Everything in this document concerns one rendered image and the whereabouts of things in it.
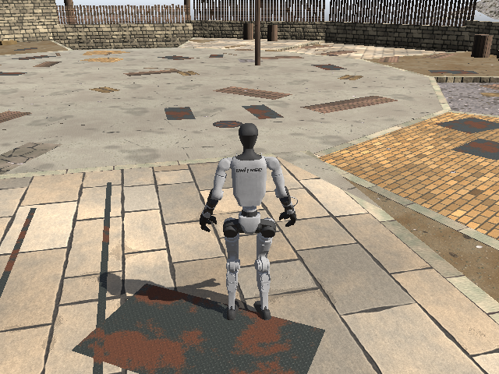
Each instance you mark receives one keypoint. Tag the robot left forearm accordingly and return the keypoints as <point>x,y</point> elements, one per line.
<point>210,205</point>

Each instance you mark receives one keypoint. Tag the robot right shin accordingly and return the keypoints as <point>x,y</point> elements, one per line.
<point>263,284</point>

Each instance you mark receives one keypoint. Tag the robot right forearm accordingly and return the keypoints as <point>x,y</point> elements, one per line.
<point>287,203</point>

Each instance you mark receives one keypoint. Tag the robot left upper arm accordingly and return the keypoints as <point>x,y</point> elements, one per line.
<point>220,176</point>

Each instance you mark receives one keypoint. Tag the robot left hand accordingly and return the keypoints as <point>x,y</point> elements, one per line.
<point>204,221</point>

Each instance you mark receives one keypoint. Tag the robot right hand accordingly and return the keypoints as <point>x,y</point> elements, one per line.
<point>286,216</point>

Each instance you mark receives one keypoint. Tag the left robot foot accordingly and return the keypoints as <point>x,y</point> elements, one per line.
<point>231,314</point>

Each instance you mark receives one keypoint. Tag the robot right upper arm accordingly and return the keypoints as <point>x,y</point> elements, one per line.
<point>278,178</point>

